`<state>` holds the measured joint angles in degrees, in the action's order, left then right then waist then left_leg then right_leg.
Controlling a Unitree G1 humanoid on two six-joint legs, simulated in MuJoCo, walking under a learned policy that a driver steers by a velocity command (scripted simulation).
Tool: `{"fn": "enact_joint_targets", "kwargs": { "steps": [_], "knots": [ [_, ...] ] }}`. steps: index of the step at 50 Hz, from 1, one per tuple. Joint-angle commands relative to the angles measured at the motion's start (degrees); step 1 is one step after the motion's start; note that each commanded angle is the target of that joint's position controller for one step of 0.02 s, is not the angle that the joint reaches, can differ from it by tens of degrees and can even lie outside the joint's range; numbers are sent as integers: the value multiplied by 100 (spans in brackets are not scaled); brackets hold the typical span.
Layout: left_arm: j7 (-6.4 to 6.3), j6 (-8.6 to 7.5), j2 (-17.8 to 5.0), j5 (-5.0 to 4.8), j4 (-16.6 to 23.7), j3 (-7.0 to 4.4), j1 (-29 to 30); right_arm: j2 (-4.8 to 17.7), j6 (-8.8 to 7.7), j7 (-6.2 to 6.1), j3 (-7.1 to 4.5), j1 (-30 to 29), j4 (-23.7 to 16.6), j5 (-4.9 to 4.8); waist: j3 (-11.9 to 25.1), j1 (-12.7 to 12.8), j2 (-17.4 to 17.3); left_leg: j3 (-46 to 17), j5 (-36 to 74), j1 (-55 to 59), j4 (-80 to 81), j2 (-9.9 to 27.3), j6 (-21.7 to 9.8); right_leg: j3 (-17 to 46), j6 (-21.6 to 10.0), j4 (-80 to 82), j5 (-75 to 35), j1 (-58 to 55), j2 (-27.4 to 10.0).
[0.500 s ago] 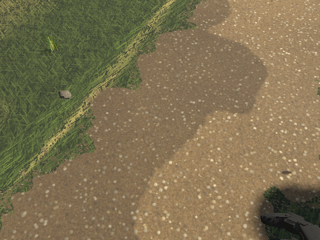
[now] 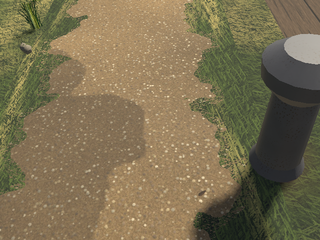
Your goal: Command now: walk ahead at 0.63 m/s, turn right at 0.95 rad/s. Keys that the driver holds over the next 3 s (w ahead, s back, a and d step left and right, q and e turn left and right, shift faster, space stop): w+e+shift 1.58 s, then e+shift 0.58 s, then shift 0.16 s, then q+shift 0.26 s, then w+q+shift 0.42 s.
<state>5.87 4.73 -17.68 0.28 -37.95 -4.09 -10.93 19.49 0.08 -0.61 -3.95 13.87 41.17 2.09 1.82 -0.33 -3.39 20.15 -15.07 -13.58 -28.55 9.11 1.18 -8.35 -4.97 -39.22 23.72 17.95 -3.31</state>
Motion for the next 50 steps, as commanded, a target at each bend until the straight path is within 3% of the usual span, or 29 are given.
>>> {"fn": "enact_joint_targets", "kwargs": {
  "steps": [1, 2, 3, 5, 7, 11, 17, 19, 20, 21, 22, 23, 24, 25, 26, 27, 30, 33, 36, 38, 40, 41, 42, 43, 44, 45, 46, 48, 50],
  "knots": [
    [-185, -182, -629, 15, -583, -222, -1851, 338, 45, 112, -108, -1030, -605, 21, -526, 1057, 1798, -182, -2666, -2119, -1772, 200, -21, 724, -534, 1576, 713, -2079, 60],
    [-278, -276, -967, 30, -366, -175, -1731, -394, 75, 161, 145, -1122, -838, 63, -1051, 814, 2266, -729, -2434, -4223, -3712, -452, 155, 3396, -942, 1832, 2222, -2056, -1010],
    [-431, -337, -1202, 44, 47, -201, -1216, -186, -25, 208, 149, -1847, -1375, 152, -997, 830, 1670, -1900, -1518, -5029, -3946, -593, 280, 5044, -1329, 3133, 2773, -1724, -1603],
    [-560, -423, -1261, 87, 122, -255, -866, 462, -257, 261, -7, -1591, -1232, 169, -802, 468, 1101, -2179, -205, -4610, -3594, -334, 300, 4338, -1292, 3262, 2121, -1759, -1395],
    [-544, -606, -1084, 55, 106, -201, -858, 579, -230, 284, -42, -1101, -854, 186, -529, 312, 839, -2101, 311, -3768, -3237, -342, 353, 3532, -1097, 3235, 1076, -1645, -836],
    [-494, -810, -1007, -1, -243, -208, -1469, 334, -78, 345, 26, -1537, -875, 25, -644, 417, 487, -2033, 728, -3593, -2469, -569, 349, 3130, -1072, 3175, -349, -1824, -499],
    [-574, -901, -1098, -22, -456, -282, -1636, 216, -209, 386, 139, -2571, -1236, -68, -753, 672, 1008, -1960, 1067, -2520, -769, -841, 249, 3189, -959, 2930, -2060, -1620, -446],
    [-587, -940, -1124, -64, -435, -282, -1258, 297, -258, 306, 114, -2141, -1122, -103, -642, 357, 1069, -1952, 873, -1543, -253, -965, 86, 3120, -710, 2533, -3617, -1512, -462],
    [-560, -966, -1235, -65, -420, -303, -1089, 478, -290, 215, 38, -1442, -933, -102, -212, 33, 1050, -1834, 596, -442, -232, -1159, -29, 2994, -538, 1847, -4970, -1326, -363],
    [-504, -990, -1340, -44, -436, -320, -943, 748, -316, 83, -89, -213, -601, -117, 532, -560, 844, -1735, 379, 1086, -279, -1189, -152, 2762, -386, 474, -5609, -959, -116],
    [-451, -1081, -1125, -55, -414, -259, -718, 1054, -351, -54, -222, 1121, -316, -16, 1216, -1202, 687, -2238, -244, 2811, -485, -576, -246, 2624, -266, -1166, -4810, 159, 297],
    [-462, -1132, -89, -176, -148, -4, -898, 1602, -412, -102, -346, 1906, -196, 283, 2036, -1138, -1164, -4787, -3354, 4184, 408, 1177, -518, 2111, -203, -3299, -607, 1838, 1046],
    [-463, -1092, -177, -233, 23, 96, -995, 1518, -413, -6, -328, 1084, -309, 239, 1974, -529, -1895, -7145, -4278, 3532, 1705, 1685, -686, 1906, -305, -4095, 176, 2510, 954],
    [-453, -997, -499, -96, -134, 51, -673, 946, -400, 28, -239, 385, -400, 181, 1008, -386, -1028, -6327, -4007, 2676, 1623, 1477, -789, 1704, -322, -4207, -395, 2716, 494],
    [-395, -929, -550, -2, -200, 58, -448, 499, -394, 33, -139, 156, -375, 147, 487, -309, -206, -5189, -2583, 1945, 1462, 1279, -836, 1532, -260, -3905, -818, 2584, 174],
    [-337, -854, -532, 54, -262, 54, -376, 308, -411, 31, -91, 136, -274, 151, 236, -213, 111, -4448, -1384, 1448, 1489, 1078, -809, 1478, -177, -3690, -940, 2333, -11],
    [-187, -623, -269, 148, -137, 155, -15, 114, -574, 128, -9, 314, 87, -9, -303, -14, -131, -2908, 680, 628, 1761, 932, -748, 1389, 81, -3385, -1059, 2242, -330],
    [-153, -593, -155, 109, 150, 244, 501, 200, -714, 143, -4, 261, 162, -23, -445, 167, -144, -1729, 2056, 510, 1785, 869, -631, 1259, 123, -3006, -1648, 2436, -422],
    [-70, -608, -146, 125, 380, 331, 1161, 328, -820, 142, 11, 93, 193, -32, -717, 215, -54, -666, 2878, 156, 1994, 452, -354, 583, -65, -1469, -2407, 1705, -202],
    [-92, -571, -162, 131, 447, 345, 1401, 637, -786, 99, -38, 304, 244, -40, -678, 163, -12, -379, 4629, 666, 1736, 367, -312, 37, -276, -912, -2134, 1302, 100],
    [-188, -614, -360, 159, 489, 267, 1223, 1068, -670, 11, -106, 318, 139, -27, -264, 484, -28, -381, 7332, 1109, 858, 411, -225, -198, -460, -592, -1944, 568, 593],
    [-267, -647, -547, 133, 332, 168, 452, 1193, -513, -9, -125, 149, 59, -38, 239, 863, -203, -473, 7837, 1377, -121, 520, -244, -45, -564, -400, -1759, 0, 698],
    [-329, -700, -726, 73, 30, 46, -535, 1156, -366, -8, -121, 3, -42, -53, 715, 1215, -277, -610, 7408, 1303, -1383, 571, -294, 113, -733, -93, -1828, -826, 807],
    [-422, -738, -893, 82, -240, -104, -1219, 1035, -232, 17, -88, -42, -96, -17, 881, 1438, 46, -595, 5827, 391, -2991, 399, -225, 328, -793, 396, -1751, -2015, 954],
    [-481, -623, -1038, -162, -233, -237, -973, 552, -183, 128, 18, -370, -191, 77, 553, 1282, 1532, -545, 338, -1392, -5201, -741, -45, 1234, -650, 927, -2986, -2937, 523],
    [-474, -475, -1749, 123, 83, -339, -689, 289, -195, 170, 53, -38, -903, 28, 1106, 427, 2175, -1158, -887, -3452, -7451, -1282, 291, 3904, -1771, 920, -5183, -4045, -594],
    [-591, -433, -1774, 102, 440, -384, -802, 317, -335, 70, 135, -249, -1140, 81, 1921, 690, 1554, -2152, -589, -3697, -7894, -977, 85, 4806, -1993, 1852, -3209, -4189, -907],
    [-798, -423, -1201, 156, 494, -84, -993, 68, -386, 84, 302, -468, -1244, 210, 278, 205, 847, -2176, -757, -4040, -7824, -617, 65, 4286, -1519, 2229, -1823, -2223, -560],
    [-835, -572, -923, 127, 570, 114, -1176, -254, -161, 183, 476, -601, -1352, 320, -272, 13, 822, -1963, -992, -4220, -8608, -576, 12, 3728, -1161, 2240, -1485, -738, -239]
  ]
}}
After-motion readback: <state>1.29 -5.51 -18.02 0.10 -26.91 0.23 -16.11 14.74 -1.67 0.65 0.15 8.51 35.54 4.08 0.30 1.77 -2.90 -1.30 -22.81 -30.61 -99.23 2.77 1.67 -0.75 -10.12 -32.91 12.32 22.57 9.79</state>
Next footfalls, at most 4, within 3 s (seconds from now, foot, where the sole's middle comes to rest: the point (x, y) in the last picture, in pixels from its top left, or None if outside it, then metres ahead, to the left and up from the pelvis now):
0.02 right None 0.02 -0.09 -0.77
0.44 left None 0.47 0.00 -0.77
0.88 right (273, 220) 0.61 -0.38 -0.77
1.38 left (251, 209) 0.67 -0.30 -0.77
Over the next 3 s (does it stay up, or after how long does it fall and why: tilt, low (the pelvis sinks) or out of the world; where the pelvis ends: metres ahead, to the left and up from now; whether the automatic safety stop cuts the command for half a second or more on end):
stays up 0.19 -0.72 -0.01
